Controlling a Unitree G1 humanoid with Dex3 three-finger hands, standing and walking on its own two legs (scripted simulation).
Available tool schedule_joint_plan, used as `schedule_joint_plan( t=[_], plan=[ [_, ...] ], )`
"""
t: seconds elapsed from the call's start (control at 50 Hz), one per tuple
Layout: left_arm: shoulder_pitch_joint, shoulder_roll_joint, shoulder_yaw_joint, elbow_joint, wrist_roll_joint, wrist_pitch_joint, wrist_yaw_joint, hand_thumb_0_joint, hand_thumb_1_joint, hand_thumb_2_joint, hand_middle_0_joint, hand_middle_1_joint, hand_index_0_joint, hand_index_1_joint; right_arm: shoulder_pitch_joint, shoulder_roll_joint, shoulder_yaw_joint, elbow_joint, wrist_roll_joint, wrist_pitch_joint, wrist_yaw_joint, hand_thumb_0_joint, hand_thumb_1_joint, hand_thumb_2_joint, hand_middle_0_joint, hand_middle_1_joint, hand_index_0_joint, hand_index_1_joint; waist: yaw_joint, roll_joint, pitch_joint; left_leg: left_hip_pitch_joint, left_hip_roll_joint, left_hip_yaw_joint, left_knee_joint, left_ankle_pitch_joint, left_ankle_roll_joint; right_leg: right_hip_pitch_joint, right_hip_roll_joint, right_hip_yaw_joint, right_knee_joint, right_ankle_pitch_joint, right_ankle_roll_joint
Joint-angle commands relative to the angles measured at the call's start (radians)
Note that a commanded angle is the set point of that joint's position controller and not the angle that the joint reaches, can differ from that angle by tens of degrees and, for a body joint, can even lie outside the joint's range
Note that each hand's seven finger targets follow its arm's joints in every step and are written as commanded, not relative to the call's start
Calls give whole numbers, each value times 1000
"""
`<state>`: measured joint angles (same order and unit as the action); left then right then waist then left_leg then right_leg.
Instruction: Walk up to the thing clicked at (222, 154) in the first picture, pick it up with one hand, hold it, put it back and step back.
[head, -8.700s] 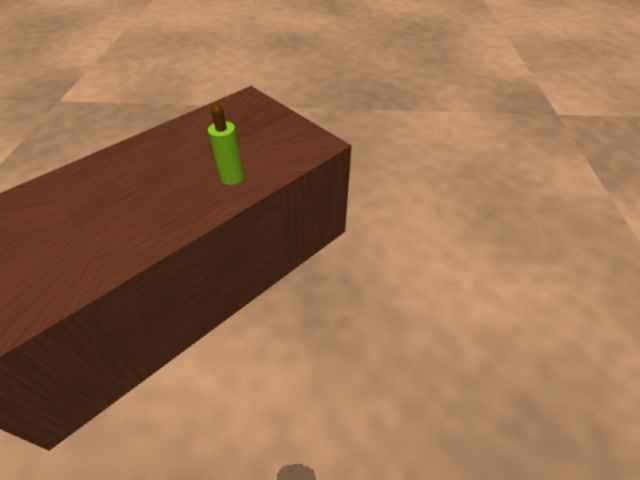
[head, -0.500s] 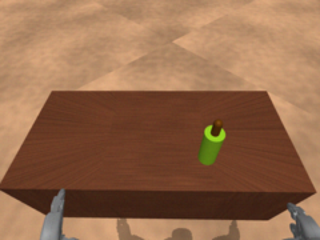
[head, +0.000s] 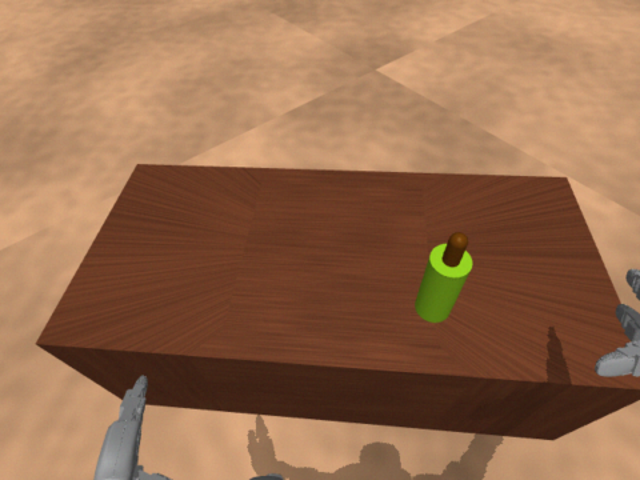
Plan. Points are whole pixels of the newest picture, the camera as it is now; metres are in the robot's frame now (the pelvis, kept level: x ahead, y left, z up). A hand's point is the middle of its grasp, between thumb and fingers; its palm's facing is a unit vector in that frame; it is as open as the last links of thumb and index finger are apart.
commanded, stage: go down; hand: right
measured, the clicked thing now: (444, 276) +0.51 -0.18 -0.17
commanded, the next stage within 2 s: approach in 0.82 s
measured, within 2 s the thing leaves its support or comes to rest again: neither
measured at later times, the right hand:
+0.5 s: hand out of the picture +0.37 -0.35 +0.05, palm faces +0.15 +0.99 -0.07, open 17.6 cm
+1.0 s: hand out of the picture +0.39 -0.36 +0.07, palm faces +0.15 +0.99 -0.03, open 17.5 cm
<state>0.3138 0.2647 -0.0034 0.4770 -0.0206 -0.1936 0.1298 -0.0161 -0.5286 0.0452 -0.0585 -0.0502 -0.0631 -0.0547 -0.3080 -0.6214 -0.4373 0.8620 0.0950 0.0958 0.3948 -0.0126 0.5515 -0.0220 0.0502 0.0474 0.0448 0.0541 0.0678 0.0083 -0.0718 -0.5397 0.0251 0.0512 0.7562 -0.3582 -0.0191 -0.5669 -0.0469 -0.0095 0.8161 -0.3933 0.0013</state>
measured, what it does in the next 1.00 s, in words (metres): stands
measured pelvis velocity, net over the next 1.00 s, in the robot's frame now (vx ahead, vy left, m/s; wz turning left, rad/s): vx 0.01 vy -0.01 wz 0.01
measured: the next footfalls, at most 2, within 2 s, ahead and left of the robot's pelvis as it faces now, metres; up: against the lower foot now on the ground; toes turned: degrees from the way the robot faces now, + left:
none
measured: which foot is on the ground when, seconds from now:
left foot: down 0.00-1.00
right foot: down 0.00-1.00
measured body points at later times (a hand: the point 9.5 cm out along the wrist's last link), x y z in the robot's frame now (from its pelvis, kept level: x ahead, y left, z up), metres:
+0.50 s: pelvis +0.01 +0.00 +0.00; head +0.06 -0.04 +0.45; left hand +0.15 +0.26 -0.06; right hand +0.36 -0.41 +0.06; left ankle +0.01 +0.14 -0.71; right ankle +0.01 -0.12 -0.71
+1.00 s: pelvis +0.01 -0.01 +0.00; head +0.07 -0.04 +0.44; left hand +0.15 +0.26 -0.06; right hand +0.38 -0.42 +0.07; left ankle +0.01 +0.14 -0.71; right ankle +0.01 -0.12 -0.71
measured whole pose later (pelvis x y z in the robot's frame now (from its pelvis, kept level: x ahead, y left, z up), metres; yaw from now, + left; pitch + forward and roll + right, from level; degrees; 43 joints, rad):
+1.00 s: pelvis +0.01 -0.01 +0.00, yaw +0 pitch +13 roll +3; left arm 0.24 0.25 -0.04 0.54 -0.02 -0.16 0.09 -0.01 -0.53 0.05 -0.05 -0.05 -0.06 -0.05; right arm -0.59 -0.82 -0.54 1.18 0.14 -0.16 0.53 -0.02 0.55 -0.02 0.06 0.04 0.05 0.05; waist 0.11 0.03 -0.10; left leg -0.62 0.01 0.06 0.73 -0.34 -0.02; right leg -0.67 -0.06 0.00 0.83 -0.39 0.00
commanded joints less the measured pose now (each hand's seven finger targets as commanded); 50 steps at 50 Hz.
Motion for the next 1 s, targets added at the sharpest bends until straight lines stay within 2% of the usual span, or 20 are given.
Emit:
schedule_joint_plan(
  t=[0.0,0.04,0.08,0.12,0.2,0.34,0.44,0.48,0.52,0.56,0.64,0.7,0.72,0.78,0.8,0.82,0.9,0.92,0.96,0.98],
  plan=[
    [-67,165,77,-122,8,-52,9,0,-541,47,-50,-46,-48,-47,-317,-393,-95,-121,12,-137,18,0,611,-22,41,52,41,52,-18,-123,-246,101,-21,-16,-105,187,39,137,30,22,-140,216,-18],
    [-74,139,49,-89,8,-50,6,0,-545,49,-49,-45,-46,-48,-351,-399,-93,-95,16,-164,31,0,611,-18,43,50,42,51,-22,-171,-252,83,-25,-13,-100,189,44,149,25,25,-145,225,-11],
    [-86,179,84,-90,9,-52,10,0,-537,45,-49,-46,-49,-46,-398,-426,-99,-79,25,-192,41,0,610,-22,44,51,43,51,-2,-159,-268,71,-30,-10,-105,189,41,164,20,31,-144,219,-13],
    [-81,129,34,-32,12,-49,3,0,-545,49,-49,-47,-47,-49,-392,-408,-81,-28,23,-204,54,0,592,-23,46,49,44,49,-9,-173,-260,60,-30,-10,-97,209,43,156,20,32,-138,253,-11],
    [-88,186,73,-57,11,-47,9,0,-539,47,-49,-49,-49,-49,-454,-453,-95,-9,35,-232,74,0,577,-18,52,46,48,46,17,-165,-334,66,-34,-8,-105,240,40,207,20,35,-129,290,-12],
    [-80,134,28,-36,7,-33,-5,0,-540,50,-49,-51,-49,-51,-449,-474,-111,66,43,-258,92,0,559,-13,60,42,54,42,1,-165,-301,53,-37,-4,-104,266,42,183,22,38,-122,350,-10],
    [-80,212,95,-54,9,-27,-7,0,-541,52,-50,-52,-50,-52,-504,-533,-136,44,48,-279,102,0,542,-21,59,43,53,42,15,-173,-368,50,-42,-1,-94,298,42,239,13,46,-104,435,-2],
    [-108,165,49,-73,5,-26,-15,0,-538,52,-49,-52,-49,-52,-493,-511,-132,50,52,-286,105,0,527,-11,67,39,58,39,3,-179,-340,62,-39,-3,-101,291,42,209,19,42,-107,406,-7],
    [-108,158,46,-57,2,-24,-15,0,-539,52,-50,-52,-50,-52,-502,-517,-133,74,53,-288,107,0,537,-18,62,41,56,41,4,-172,-333,64,-39,-4,-100,277,42,190,20,39,-114,358,-11],
    [-124,149,28,-84,2,-25,-19,0,-541,53,-49,-52,-49,-53,-517,-516,-127,83,53,-290,114,0,534,-16,64,40,56,40,11,-193,-360,51,-42,-3,-99,272,45,205,16,47,-112,382,-5],
    [-61,169,54,-25,8,-18,-20,0,-543,55,-49,-52,-48,-53,-519,-532,-138,107,58,-293,123,0,535,-21,61,42,54,42,19,-206,-325,33,-41,-4,-96,293,43,196,18,43,-101,408,-4],
    [-90,204,79,-66,7,-19,-19,0,-544,55,-49,-51,-48,-53,-570,-570,-152,75,55,-303,121,0,538,-17,65,41,57,41,27,-190,-373,42,-41,-5,-96,295,43,211,17,45,-95,400,-7],
    [-105,176,45,-81,5,-20,-23,0,-543,54,-49,-52,-48,-53,-548,-549,-148,86,60,-302,127,0,539,-18,64,41,57,41,13,-189,-370,38,-47,3,-92,281,45,219,10,52,-101,421,-1],
    [-83,129,15,-42,3,-17,-30,0,-544,54,-48,-50,-47,-52,-552,-530,-135,135,58,-305,133,0,550,-17,64,42,57,42,26,-187,-332,21,-43,-3,-93,284,43,176,16,46,-93,392,-6],
    [-103,137,19,-61,4,-19,-30,0,-549,57,-48,-50,-45,-53,-554,-538,-141,121,61,-306,134,0,548,-15,65,41,58,41,22,-186,-345,32,-39,-7,-96,289,42,174,19,42,-89,381,-9],
    [-120,187,57,-83,5,-20,-24,0,-544,53,-49,-50,-48,-52,-600,-584,-156,68,59,-311,129,0,548,-19,63,42,56,42,25,-193,-378,37,-41,-6,-93,280,44,185,18,45,-95,363,-10],
    [-90,185,59,-66,4,-15,-26,0,-576,63,-46,-33,-30,-49,-609,-574,-152,102,63,-312,134,0,611,-18,42,52,50,52,34,-193,-364,17,-44,-3,-91,270,43,194,17,47,-92,359,-8],
    [-88,159,34,-49,5,-16,-29,0,-542,42,-45,-40,-38,-46,-603,-564,-153,119,67,-314,139,0,566,-23,58,46,57,46,27,-197,-354,6,-42,-4,-86,274,43,188,16,48,-83,377,-7],
    [-120,170,42,-83,7,-21,-28,0,-555,49,-43,-34,-32,-44,-615,-569,-153,126,68,-325,141,0,575,-26,59,48,58,47,39,-178,-349,-16,-44,-3,-79,260,44,168,13,51,-77,361,-9],
    [-106,143,18,-71,10,-21,-33,0,-564,55,-41,-33,-28,-46,-608,-531,-137,170,70,-334,146,0,578,-22,61,46,59,46,48,-172,-329,-38,-46,-4,-71,249,45,145,12,51,-71,348,-8]
  ],
)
